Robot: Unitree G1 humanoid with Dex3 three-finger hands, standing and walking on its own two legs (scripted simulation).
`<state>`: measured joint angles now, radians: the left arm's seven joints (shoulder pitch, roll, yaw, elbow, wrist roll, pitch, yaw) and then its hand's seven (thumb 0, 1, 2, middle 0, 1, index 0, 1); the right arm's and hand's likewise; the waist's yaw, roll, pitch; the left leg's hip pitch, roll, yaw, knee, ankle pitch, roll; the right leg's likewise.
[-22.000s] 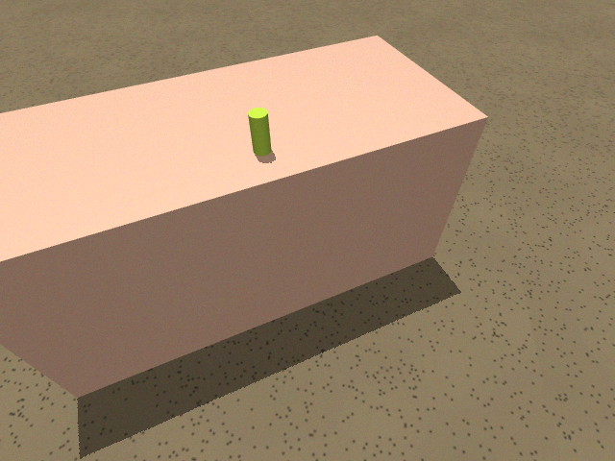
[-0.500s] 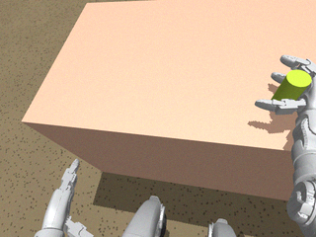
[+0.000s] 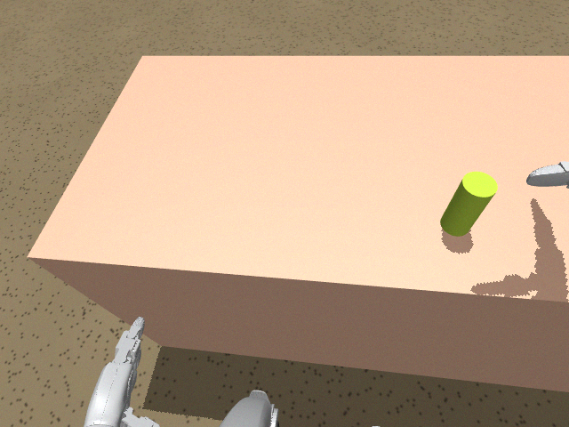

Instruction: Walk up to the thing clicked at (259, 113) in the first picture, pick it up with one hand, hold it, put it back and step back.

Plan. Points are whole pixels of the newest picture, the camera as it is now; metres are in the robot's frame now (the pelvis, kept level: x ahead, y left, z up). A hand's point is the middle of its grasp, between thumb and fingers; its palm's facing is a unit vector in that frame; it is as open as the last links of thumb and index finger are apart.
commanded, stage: rise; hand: right
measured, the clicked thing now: (466, 205) +0.48 -0.19 -0.01
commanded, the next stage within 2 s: sink last in 0.04 s
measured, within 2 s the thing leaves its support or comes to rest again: neither
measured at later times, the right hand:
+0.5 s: hand out of the picture +0.39 -0.35 +0.09, palm faces +0.37 +0.85 -0.37, open 17.6 cm
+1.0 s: hand out of the picture +0.18 -0.26 +0.07, palm faces +0.34 +0.87 -0.35, open 17.5 cm
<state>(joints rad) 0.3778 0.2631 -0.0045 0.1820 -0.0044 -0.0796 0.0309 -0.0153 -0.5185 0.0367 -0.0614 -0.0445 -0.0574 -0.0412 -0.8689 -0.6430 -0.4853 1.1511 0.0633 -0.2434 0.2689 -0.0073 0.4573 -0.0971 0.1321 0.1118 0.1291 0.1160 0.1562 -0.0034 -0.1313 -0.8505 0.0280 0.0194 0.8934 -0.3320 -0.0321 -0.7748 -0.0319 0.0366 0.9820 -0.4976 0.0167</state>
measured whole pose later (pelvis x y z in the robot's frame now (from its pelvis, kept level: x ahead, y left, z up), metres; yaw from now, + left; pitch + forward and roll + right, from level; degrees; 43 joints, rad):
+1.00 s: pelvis +0.02 +0.01 +0.04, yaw -2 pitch +2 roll +0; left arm 0.37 0.23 0.11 0.35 -0.04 -0.03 0.08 -0.01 -0.50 0.05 -0.06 -0.04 -0.05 -0.04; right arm 0.52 -0.27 -0.24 -0.10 0.07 0.03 -0.04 -0.01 0.57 -0.05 0.06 0.06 0.06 0.06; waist -0.05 -0.03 -0.04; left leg -0.38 0.05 0.04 0.64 -0.29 -0.03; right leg -0.29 -0.01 0.05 0.65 -0.40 0.02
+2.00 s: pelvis +0.01 +0.00 +0.05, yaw -1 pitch +2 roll +1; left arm 0.25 0.18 -0.01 0.53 -0.01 -0.12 0.07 0.00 0.83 0.86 -0.20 -0.28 -0.19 -0.28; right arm 0.26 -0.19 0.00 0.47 0.01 -0.05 -0.06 -0.01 0.54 -0.05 0.06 0.05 0.06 0.05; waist 0.01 0.01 0.01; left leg -0.36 0.04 0.02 0.57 -0.23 -0.03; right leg -0.27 -0.02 0.02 0.61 -0.36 0.02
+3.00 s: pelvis +0.00 +0.00 +0.06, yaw +0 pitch -3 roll -1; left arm 0.18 0.35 0.00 1.13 0.02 0.01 -0.01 0.00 0.90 0.90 -0.20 -0.30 -0.20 -0.29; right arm 0.16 -0.35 0.02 1.12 -0.02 -0.01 0.00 0.00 0.50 -0.07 0.06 0.05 0.06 0.06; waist 0.00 -0.01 0.04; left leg -0.20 0.05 0.00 0.39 -0.14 -0.03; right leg -0.08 -0.01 0.00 0.37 -0.24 0.02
